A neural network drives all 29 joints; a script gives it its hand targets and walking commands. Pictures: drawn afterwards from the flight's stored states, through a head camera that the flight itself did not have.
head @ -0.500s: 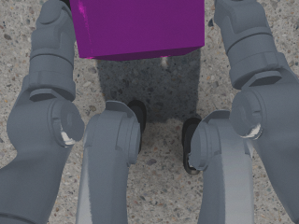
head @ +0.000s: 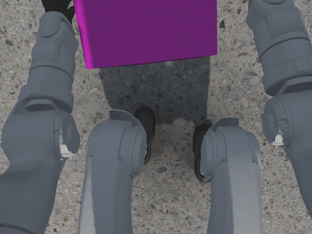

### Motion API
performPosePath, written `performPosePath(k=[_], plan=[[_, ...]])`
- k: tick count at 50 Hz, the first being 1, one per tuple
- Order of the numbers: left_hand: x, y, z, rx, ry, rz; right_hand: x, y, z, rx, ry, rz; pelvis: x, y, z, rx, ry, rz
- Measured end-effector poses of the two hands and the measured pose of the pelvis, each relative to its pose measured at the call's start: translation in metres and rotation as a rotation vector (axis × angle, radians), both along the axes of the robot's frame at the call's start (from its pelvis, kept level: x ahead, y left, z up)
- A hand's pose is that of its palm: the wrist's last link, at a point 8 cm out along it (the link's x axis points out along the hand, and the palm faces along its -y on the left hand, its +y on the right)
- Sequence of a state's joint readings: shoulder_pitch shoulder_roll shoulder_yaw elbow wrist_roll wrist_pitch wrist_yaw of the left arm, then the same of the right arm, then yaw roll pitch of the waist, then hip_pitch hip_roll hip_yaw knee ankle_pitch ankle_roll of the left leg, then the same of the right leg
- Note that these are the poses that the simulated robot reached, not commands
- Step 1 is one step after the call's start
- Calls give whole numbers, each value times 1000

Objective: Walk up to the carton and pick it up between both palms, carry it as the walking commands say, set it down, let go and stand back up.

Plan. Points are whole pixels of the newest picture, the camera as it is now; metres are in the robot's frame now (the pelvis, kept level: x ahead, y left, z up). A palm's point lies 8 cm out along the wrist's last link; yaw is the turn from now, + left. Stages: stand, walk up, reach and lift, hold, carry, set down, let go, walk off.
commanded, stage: set down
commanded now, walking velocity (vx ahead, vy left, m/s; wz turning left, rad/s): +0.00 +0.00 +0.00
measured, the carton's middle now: out of the picture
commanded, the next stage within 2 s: let go in 1.24 s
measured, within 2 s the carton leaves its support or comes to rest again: neither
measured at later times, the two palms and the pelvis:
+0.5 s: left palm out of the picture +0.50 +0.26 -0.01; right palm out of the picture +0.58 -0.11 -0.02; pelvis +0.01 +0.00 +0.10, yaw +0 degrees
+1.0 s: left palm out of the picture +0.50 +0.27 +0.14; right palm out of the picture +0.58 -0.12 +0.14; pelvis +0.03 +0.00 +0.23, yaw +0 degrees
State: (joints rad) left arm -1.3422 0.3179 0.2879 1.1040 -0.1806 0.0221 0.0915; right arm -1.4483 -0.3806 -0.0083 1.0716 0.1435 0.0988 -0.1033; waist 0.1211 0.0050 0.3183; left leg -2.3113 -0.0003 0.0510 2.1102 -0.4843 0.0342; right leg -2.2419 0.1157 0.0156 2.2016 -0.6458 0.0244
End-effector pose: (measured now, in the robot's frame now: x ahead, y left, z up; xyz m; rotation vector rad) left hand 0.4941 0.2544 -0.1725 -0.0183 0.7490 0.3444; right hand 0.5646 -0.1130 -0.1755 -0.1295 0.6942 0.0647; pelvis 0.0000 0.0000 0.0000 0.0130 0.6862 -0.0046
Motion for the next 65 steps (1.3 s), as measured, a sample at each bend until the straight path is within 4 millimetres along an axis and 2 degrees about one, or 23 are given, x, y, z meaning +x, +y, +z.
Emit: performPosePath(k=[5,12,22,33,56,60,65], plan=[[7,3,24,5,-56,-4,5,1,23,2,-43,7,0,-3,5,-2,5,8],[9,5,78,3,-91,2,12,9,79,-6,-60,13,4,-5,29,-6,31,18],[1,8,141,-2,-95,13,11,5,143,3,-42,-14,9,-4,82,-17,101,19],[6,14,206,0,-109,2,16,-3,205,5,-51,-13,17,-2,135,-27,135,22],[2,13,349,6,-135,-14,14,-6,350,2,-68,18,37,-1,260,-22,92,22],[0,13,365,9,-125,-15,12,-7,365,-5,-51,21,40,-1,276,-20,80,21],[-2,11,369,14,-111,-25,10,-8,369,-21,-33,26,45,-1,289,-21,76,21]])
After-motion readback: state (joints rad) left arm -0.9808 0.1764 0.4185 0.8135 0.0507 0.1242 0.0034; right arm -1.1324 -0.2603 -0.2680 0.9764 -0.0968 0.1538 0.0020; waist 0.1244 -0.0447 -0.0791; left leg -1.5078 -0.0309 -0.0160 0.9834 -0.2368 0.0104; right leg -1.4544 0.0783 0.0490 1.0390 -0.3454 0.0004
